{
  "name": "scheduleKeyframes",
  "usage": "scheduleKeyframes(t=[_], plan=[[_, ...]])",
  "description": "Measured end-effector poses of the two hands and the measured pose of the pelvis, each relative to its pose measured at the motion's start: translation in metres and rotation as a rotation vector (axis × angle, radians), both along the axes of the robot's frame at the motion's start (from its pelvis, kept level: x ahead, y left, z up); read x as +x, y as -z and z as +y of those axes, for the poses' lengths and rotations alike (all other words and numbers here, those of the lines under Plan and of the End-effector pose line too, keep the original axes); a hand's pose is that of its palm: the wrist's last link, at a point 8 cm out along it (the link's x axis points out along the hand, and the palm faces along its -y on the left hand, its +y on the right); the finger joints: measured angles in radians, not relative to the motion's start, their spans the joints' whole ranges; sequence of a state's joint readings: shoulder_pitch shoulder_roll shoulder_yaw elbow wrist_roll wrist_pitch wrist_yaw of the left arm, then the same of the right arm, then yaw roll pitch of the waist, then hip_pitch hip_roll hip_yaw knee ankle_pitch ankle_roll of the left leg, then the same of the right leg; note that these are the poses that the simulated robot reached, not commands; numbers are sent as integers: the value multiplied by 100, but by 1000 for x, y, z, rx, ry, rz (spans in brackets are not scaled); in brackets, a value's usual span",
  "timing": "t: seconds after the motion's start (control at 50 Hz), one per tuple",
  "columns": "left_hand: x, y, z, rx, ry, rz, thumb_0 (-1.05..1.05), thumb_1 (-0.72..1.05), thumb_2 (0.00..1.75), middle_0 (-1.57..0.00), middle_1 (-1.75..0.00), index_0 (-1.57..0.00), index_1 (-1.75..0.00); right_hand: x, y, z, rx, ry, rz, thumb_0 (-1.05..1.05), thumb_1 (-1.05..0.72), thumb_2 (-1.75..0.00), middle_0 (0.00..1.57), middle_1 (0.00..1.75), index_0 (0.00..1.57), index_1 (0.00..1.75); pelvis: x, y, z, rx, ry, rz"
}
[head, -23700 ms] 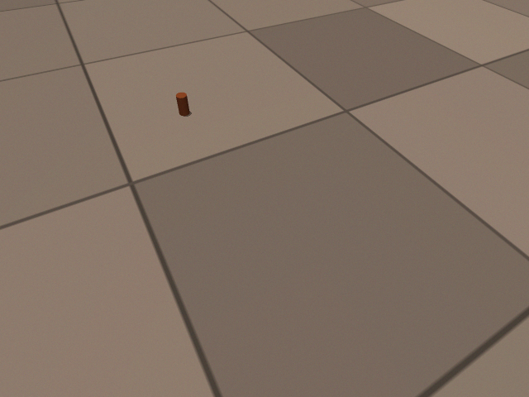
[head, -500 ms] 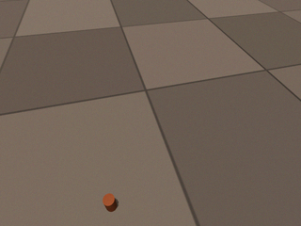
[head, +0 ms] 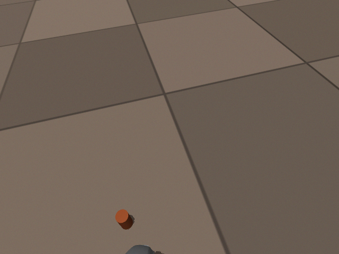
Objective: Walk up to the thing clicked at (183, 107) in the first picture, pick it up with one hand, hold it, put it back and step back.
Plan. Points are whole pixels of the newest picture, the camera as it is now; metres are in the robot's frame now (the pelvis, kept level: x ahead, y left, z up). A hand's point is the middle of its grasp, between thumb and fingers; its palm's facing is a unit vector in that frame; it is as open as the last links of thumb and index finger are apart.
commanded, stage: walk up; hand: left
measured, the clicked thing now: (124, 219) +0.38 +0.29 -0.70
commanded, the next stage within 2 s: none
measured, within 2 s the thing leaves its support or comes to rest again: neither
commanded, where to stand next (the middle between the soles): +0.04 +0.05 m, yaw +2 degrees
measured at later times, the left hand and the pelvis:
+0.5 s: hand out of the picture +0.06 +0.38 -0.15, palm faces +0.04 -0.88 -0.47, open 7.4 cm; pelvis +0.01 +0.09 -0.01, yaw +4 degrees
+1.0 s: hand out of the picture +0.01 +0.31 -0.15, palm faces -0.07 -0.90 -0.43, open 7.4 cm; pelvis -0.05 +0.04 -0.02, yaw -3 degrees
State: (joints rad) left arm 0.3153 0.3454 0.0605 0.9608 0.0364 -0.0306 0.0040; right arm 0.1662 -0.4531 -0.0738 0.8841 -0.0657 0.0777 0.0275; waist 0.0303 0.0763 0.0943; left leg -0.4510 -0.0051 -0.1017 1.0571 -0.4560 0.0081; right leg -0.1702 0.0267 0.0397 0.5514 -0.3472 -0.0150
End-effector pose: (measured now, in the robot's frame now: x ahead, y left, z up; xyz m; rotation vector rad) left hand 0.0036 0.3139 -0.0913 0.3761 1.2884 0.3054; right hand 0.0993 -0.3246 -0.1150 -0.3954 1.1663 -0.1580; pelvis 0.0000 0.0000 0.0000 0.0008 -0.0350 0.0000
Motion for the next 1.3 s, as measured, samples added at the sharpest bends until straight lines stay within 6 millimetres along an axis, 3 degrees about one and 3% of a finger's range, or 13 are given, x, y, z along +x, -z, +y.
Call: scheduleKeyframes(t=[0.1, 0.22, 0.3, 0.4, 0.52, 0.62, 0.76, 0.82, 0.9, 1.0, 1.14, 1.22, 1.3], plan=[[-24, -22, 15, 92, -45, 35, 1, 89, 90, -21, -30, -21, -30, 6, 6, 5, 42, -12, 15, 1, -91, -90, 20, 30, 20, 30, 10, -3, 4, -8, -23, -12], [-24, -33, 50, 178, -57, 30, 1, 89, 90, -21, -30, -21, -30, 16, 22, 32, 70, -43, 58, 1, -91, -90, 20, 30, 20, 30, 13, 4, 22, -17, -46, -6], [-11, -26, 77, 188, -38, 26, 1, 89, 90, -21, -30, -21, -30, 33, 29, 62, 82, -61, 50, 1, -91, -90, 20, 30, 20, 30, 13, 11, 42, -15, -59, 9], [16, 5, 110, 141, -23, -4, 1, 90, 90, -21, -30, -20, -30, 52, 28, 103, 70, -91, 4, 1, -91, -90, 20, 30, 20, 30, 10, 23, 70, 21, -71, 1], [52, 23, 102, 13, 13, -76, 1, 90, 90, -20, -30, -20, -30, 51, 1, 132, 58, -67, -67, 1, -91, -90, 21, 30, 21, 30, 9, 11, 87, -12, -58, -3], [68, 37, 92, -60, 63, -93, 1, 90, 90, -20, -30, -20, -30, 36, -23, 121, -24, -27, -141, 0, -90, -90, 21, 30, 21, 30, 6, 10, 87, -7, -21, -12], [66, 50, 74, -111, 103, -97, 1, 90, 90, -20, -30, -20, -30, -22, -45, 67, -166, 37, -123, 0, -90, -90, 21, 30, 21, 30, -16, 13, 72, -9, 24, -30], [55, 50, 62, -110, 126, -77, 1, 90, 90, -20, -30, -20, -30, -44, -40, 45, -169, 53, -98, 0, -90, -90, 21, 30, 21, 30, -27, 17, 62, -4, 41, -25], [31, 44, 47, -57, 135, -46, 1, 90, 90, -20, -30, -20, -30, -68, -12, 22, -120, 86, -73, 1, -90, -90, 21, 30, 21, 30, -39, 27, 47, -30, 45, -37], [5, 19, 35, -13, 112, -42, 1, 90, 90, -21, -30, -20, -30, -94, 16, 32, -14, 126, -5, 1, -91, -90, 20, 30, 20, 30, -46, 18, 37, 13, 55, -34], [4, -11, 42, 11, 86, -146, 1, 90, 90, -21, -30, -21, -30, -118, 25, 59, 86, 70, 90, 1, -91, -90, 21, 30, 21, 30, -43, 5, 41, 18, 13, -10], [-4, -19, 62, 20, 57, -168, 1, 89, 90, -21, -30, -21, -30, -108, 15, 68, 77, 28, 97, 1, -91, -90, 21, 30, 21, 30, -37, 0, 54, 15, -7, -12], [-14, -10, 90, 6, 40, -125, 1, 89, 90, -21, -30, -21, -30, -80, -2, 79, 39, -5, 42, 1, -91, -90, 21, 30, 21, 30, -29, 0, 74, 1, -22, -18]])
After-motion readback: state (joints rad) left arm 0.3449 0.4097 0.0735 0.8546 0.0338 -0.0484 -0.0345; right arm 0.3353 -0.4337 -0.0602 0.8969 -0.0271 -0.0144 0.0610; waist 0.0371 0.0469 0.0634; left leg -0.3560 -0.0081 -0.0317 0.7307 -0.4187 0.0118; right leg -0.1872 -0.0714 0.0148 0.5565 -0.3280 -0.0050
